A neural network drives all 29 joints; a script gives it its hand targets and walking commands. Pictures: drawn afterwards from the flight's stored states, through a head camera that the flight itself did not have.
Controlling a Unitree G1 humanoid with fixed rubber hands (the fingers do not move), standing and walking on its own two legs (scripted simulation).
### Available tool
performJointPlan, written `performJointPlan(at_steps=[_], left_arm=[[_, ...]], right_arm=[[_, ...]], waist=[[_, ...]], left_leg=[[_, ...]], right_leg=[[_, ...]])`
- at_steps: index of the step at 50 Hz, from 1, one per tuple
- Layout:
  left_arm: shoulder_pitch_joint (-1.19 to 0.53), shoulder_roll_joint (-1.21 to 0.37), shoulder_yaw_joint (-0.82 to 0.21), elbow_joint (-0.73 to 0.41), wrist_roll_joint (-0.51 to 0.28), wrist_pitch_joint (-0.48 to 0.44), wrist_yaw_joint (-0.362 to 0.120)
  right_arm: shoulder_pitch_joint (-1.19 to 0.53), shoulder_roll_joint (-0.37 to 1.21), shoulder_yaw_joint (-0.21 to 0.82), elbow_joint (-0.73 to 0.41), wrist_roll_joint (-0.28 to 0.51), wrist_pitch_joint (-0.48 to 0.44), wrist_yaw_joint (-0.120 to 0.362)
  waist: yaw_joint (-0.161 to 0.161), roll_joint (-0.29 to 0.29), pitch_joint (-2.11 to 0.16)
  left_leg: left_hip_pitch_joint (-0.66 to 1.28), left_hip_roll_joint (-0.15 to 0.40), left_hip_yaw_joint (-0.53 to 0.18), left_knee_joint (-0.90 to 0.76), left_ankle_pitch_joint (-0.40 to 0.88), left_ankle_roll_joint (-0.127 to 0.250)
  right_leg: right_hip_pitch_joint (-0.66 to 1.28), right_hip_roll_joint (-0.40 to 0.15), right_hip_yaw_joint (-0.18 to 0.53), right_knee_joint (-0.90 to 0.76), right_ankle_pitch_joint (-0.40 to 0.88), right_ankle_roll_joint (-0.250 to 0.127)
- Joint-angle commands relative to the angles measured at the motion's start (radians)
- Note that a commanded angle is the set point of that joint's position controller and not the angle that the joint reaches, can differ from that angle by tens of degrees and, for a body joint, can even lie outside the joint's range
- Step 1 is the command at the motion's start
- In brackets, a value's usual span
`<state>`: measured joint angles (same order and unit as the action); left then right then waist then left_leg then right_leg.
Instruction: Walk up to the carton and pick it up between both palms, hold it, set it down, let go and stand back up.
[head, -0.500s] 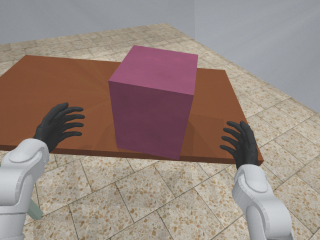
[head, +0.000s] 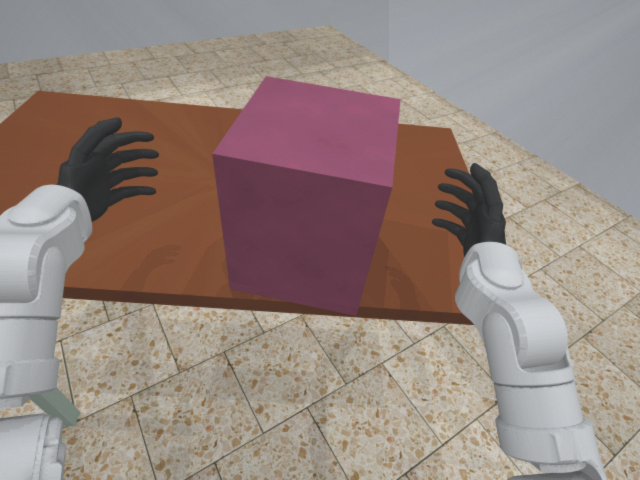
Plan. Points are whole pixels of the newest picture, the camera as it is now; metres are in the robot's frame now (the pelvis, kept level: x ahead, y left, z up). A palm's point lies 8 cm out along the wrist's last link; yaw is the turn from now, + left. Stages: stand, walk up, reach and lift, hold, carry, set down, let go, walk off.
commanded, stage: reach and lift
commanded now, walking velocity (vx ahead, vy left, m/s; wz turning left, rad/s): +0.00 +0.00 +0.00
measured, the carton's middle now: (311, 198) +0.47 +0.02 +0.09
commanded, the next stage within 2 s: none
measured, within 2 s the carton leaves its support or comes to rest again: neither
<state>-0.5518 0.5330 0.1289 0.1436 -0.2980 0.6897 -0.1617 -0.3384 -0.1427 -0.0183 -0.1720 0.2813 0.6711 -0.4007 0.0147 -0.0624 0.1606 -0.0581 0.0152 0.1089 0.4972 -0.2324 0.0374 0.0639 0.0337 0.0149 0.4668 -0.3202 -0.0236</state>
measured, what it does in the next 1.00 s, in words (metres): stands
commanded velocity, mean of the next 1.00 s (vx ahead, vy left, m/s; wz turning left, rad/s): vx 0.00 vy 0.00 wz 0.00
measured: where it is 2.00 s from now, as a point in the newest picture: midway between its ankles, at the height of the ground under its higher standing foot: outside the picture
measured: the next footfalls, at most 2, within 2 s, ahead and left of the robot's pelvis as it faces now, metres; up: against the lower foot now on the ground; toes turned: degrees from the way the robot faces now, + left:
none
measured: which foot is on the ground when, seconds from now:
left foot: down 0.00-1.00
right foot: down 0.00-1.00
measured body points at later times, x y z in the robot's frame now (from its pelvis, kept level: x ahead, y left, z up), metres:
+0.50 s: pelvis +0.00 +0.01 +0.00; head -0.01 +0.04 +0.45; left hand +0.43 +0.24 +0.24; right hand +0.39 -0.16 +0.22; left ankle +0.04 +0.09 -0.74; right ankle -0.02 -0.11 -0.73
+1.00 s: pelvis +0.00 +0.01 +0.00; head +0.01 +0.03 +0.45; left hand +0.48 +0.23 +0.28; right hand +0.44 -0.17 +0.25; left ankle +0.04 +0.09 -0.74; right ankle -0.02 -0.11 -0.73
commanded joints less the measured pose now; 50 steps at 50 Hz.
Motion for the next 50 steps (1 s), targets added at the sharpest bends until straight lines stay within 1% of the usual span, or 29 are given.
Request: performJointPlan(at_steps=[1, 2, 4, 8, 10, 11, 13, 14, 15, 16, 20, 22, 23, 25, 28, 29, 30, 31, 33, 34, 36, 37, 38, 41, 44, 46, 47, 48, 50], left_arm=[[-0.493, 0.254, 0.044, -0.039, -0.002, 0.0, 0.002], [-0.54, 0.252, 0.028, 0.008, -0.012, 0.001, -0.001], [-0.574, 0.246, 0.015, 0.053, -0.014, -0.01, 0.002], [-0.688, 0.257, -0.013, 0.039, -0.043, -0.035, 0.022], [-0.719, 0.259, -0.021, 0.16, -0.041, -0.034, 0.018], [-0.734, 0.253, -0.031, 0.21, -0.043, -0.035, 0.016], [-0.796, 0.264, -0.051, 0.216, -0.05, -0.055, 0.022], [-0.844, 0.264, -0.051, 0.213, -0.043, -0.07, 0.032], [-0.832, 0.252, -0.06, 0.246, -0.053, -0.078, 0.034], [-0.868, 0.255, -0.079, 0.245, -0.056, -0.086, 0.035], [-0.912, 0.25, -0.088, 0.391, -0.037, -0.101, 0.034], [-0.914, 0.256, -0.095, 0.371, -0.039, -0.111, 0.037], [-0.963, 0.248, -0.106, 0.373, -0.04, -0.125, 0.043], [-1.032, 0.273, -0.102, 0.374, -0.054, -0.143, 0.056], [-1.056, 0.266, -0.124, 0.491, -0.062, -0.163, 0.06], [-1.059, 0.258, -0.133, 0.479, -0.057, -0.166, 0.062], [-1.107, 0.265, -0.134, 0.546, -0.056, -0.176, 0.063], [-1.099, 0.265, -0.142, 0.506, -0.063, -0.182, 0.068], [-1.101, 0.258, -0.143, 0.59, -0.052, -0.186, 0.066], [-1.115, 0.253, -0.16, 0.619, -0.059, -0.196, 0.061], [-1.127, 0.262, -0.153, 0.593, -0.076, -0.213, 0.063], [-1.182, 0.246, -0.172, 0.605, -0.074, -0.216, 0.068], [-1.198, 0.245, -0.173, 0.628, -0.075, -0.219, 0.07], [-1.222, 0.259, -0.158, 0.656, -0.073, -0.223, 0.079], [-1.272, 0.237, -0.209, 0.774, -0.081, -0.238, 0.065], [-1.298, 0.227, -0.237, 0.75, -0.102, -0.275, 0.07], [-1.322, 0.216, -0.256, 0.788, -0.116, -0.279, 0.067], [-1.324, 0.219, -0.232, 0.81, -0.1, -0.288, 0.074], [-1.342, 0.225, -0.241, 0.841, -0.096, -0.294, 0.074]], right_arm=[[-0.516, -0.152, -0.083, 0.071, 0.099, -0.022, 0.012], [-0.554, -0.166, -0.103, 0.091, 0.086, -0.023, 0.012], [-0.599, -0.145, -0.085, 0.143, 0.088, -0.03, 0.016], [-0.714, -0.173, -0.121, 0.139, 0.09, -0.055, 0.031], [-0.752, -0.185, -0.122, 0.226, 0.082, -0.054, 0.036], [-0.775, -0.187, -0.118, 0.26, 0.081, -0.049, 0.037], [-0.832, -0.192, -0.148, 0.281, 0.07, -0.061, 0.039], [-0.876, -0.195, -0.135, 0.306, 0.08, -0.068, 0.044], [-0.878, -0.175, -0.121, 0.309, 0.083, -0.078, 0.046], [-0.902, -0.197, -0.146, 0.336, 0.065, -0.083, 0.045], [-0.945, -0.189, -0.124, 0.492, 0.075, -0.087, 0.052], [-0.964, -0.195, -0.129, 0.471, 0.08, -0.105, 0.057], [-1.012, -0.201, -0.143, 0.485, 0.08, -0.116, 0.06], [-1.09, -0.203, -0.132, 0.469, 0.084, -0.131, 0.066], [-1.123, -0.198, -0.128, 0.537, 0.075, -0.143, 0.072], [-1.118, -0.204, -0.134, 0.551, 0.079, -0.144, 0.073], [-1.163, -0.203, -0.131, 0.597, 0.075, -0.143, 0.077], [-1.159, -0.208, -0.124, 0.57, 0.086, -0.154, 0.078], [-1.175, -0.198, -0.109, 0.616, 0.084, -0.161, 0.081], [-1.182, -0.195, -0.121, 0.634, 0.072, -0.163, 0.075], [-1.207, -0.199, -0.114, 0.58, 0.082, -0.183, 0.072], [-1.25, -0.212, -0.122, 0.64, 0.073, -0.186, 0.076], [-1.251, -0.238, -0.116, 0.68, 0.079, -0.187, 0.086], [-1.3, -0.243, -0.118, 0.67, 0.084, -0.203, 0.087], [-1.327, -0.24, -0.124, 0.819, 0.072, -0.196, 0.086], [-1.338, -0.234, -0.135, 0.772, 0.07, -0.224, 0.09], [-1.37, -0.259, -0.138, 0.827, 0.075, -0.226, 0.094], [-1.374, -0.249, -0.12, 0.846, 0.073, -0.233, 0.099], [-1.405, -0.265, -0.128, 0.868, 0.062, -0.24, 0.095]], waist=[[-0.105, 0.152, -0.316], [-0.128, 0.156, -0.313], [-0.123, 0.147, -0.323], [-0.152, 0.175, -0.404], [-0.171, 0.149, -0.391], [-0.164, 0.141, -0.367], [-0.19, 0.156, -0.395], [-0.18, 0.181, -0.426], [-0.174, 0.16, -0.448], [-0.205, 0.173, -0.475], [-0.211, 0.178, -0.452], [-0.205, 0.182, -0.493], [-0.217, 0.202, -0.531], [-0.204, 0.188, -0.576], [-0.209, 0.16, -0.585], [-0.213, 0.178, -0.586], [-0.206, 0.184, -0.575], [-0.202, 0.193, -0.633], [-0.187, 0.162, -0.634], [-0.21, 0.152, -0.637], [-0.195, 0.122, -0.736], [-0.217, 0.134, -0.728], [-0.216, 0.156, -0.719], [-0.192, 0.141, -0.778], [-0.231, 0.137, -0.692], [-0.234, 0.156, -0.784], [-0.254, 0.168, -0.762], [-0.225, 0.157, -0.782], [-0.227, 0.164, -0.783]], left_leg=[[0.076, 0.027, -0.115, -0.144, 0.2, -0.029], [0.063, 0.024, -0.114, -0.15, 0.197, -0.03], [0.062, 0.027, -0.115, -0.149, 0.175, -0.024], [0.074, 0.025, -0.118, -0.126, 0.243, -0.034], [0.068, 0.027, -0.126, -0.127, 0.232, -0.031], [0.056, 0.028, -0.123, -0.135, 0.195, -0.024], [0.051, 0.028, -0.13, -0.136, 0.177, -0.023], [0.064, 0.027, -0.129, -0.136, 0.175, -0.027], [0.076, 0.025, -0.128, -0.123, 0.201, -0.023], [0.095, 0.026, -0.13, -0.119, 0.223, -0.027], [0.096, 0.021, -0.13, -0.111, 0.241, -0.03], [0.121, 0.029, -0.143, -0.107, 0.279, -0.034], [0.132, 0.029, -0.145, -0.102, 0.279, -0.04], [0.133, 0.031, -0.148, -0.09, 0.311, -0.042], [0.13, 0.036, -0.151, -0.095, 0.264, -0.027], [0.134, 0.028, -0.147, -0.093, 0.276, -0.032], [0.114, 0.033, -0.153, -0.099, 0.243, -0.031], [0.141, 0.039, -0.154, -0.088, 0.293, -0.043], [0.132, 0.024, -0.139, -0.073, 0.291, -0.03], [0.12, 0.023, -0.139, -0.077, 0.264, -0.024], [0.122, 0.011, -0.134, -0.059, 0.326, -0.017], [0.15, 0.013, -0.139, -0.053, 0.347, -0.029], [0.176, 0.02, -0.14, -0.046, 0.389, -0.04], [0.16, 0.016, -0.134, -0.033, 0.4, -0.04], [0.115, 0.012, -0.128, -0.05, 0.32, -0.038], [0.147, 0.017, -0.128, -0.044, 0.36, -0.046], [0.151, 0.018, -0.135, -0.038, 0.372, -0.052], [0.159, 0.02, -0.135, -0.028, 0.412, -0.052], [0.154, 0.017, -0.134, -0.024, 0.409, -0.054]], right_leg=[[-0.199, -0.069, 0.05, -0.194, 0.446, 0.001], [-0.203, -0.066, 0.043, -0.196, 0.435, -0.002], [-0.21, -0.071, 0.048, -0.199, 0.412, -0.001], [-0.198, -0.056, 0.031, -0.181, 0.431, -0.008], [-0.201, -0.056, 0.023, -0.187, 0.434, -0.007], [-0.217, -0.058, 0.03, -0.193, 0.401, -0.002], [-0.221, -0.057, 0.022, -0.189, 0.387, -0.004], [-0.23, -0.055, 0.02, -0.187, 0.368, -0.006], [-0.225, -0.055, 0.025, -0.186, 0.384, -0.002], [-0.22, -0.052, 0.018, -0.182, 0.426, -0.001], [-0.236, -0.048, 0.018, -0.187, 0.432, 0.008], [-0.225, -0.041, 0.007, -0.182, 0.45, 0.001], [-0.242, -0.037, 0.0, -0.183, 0.432, 0.0], [-0.246, -0.035, -0.003, -0.175, 0.438, 0.007], [-0.267, -0.037, -0.003, -0.176, 0.444, 0.015], [-0.265, -0.034, -0.007, -0.173, 0.459, 0.012], [-0.282, -0.038, -0.006, -0.177, 0.423, 0.012], [-0.267, -0.031, -0.005, -0.166, 0.45, 0.005], [-0.283, -0.035, -0.003, -0.172, 0.477, 0.011], [-0.292, -0.037, -0.005, -0.171, 0.474, 0.013], [-0.257, -0.035, -0.006, -0.148, 0.598, 0.025], [-0.281, -0.028, -0.018, -0.144, 0.585, 0.026], [-0.306, -0.024, -0.023, -0.149, 0.585, 0.021], [-0.308, -0.016, -0.021, -0.149, 0.59, 0.02], [-0.325, -0.029, -0.024, -0.156, 0.56, 0.024], [-0.341, -0.021, -0.035, -0.148, 0.56, 0.022], [-0.368, -0.018, -0.041, -0.149, 0.555, 0.022], [-0.367, -0.017, -0.042, -0.15, 0.572, 0.017], [-0.363, -0.017, -0.041, -0.153, 0.572, 0.015]])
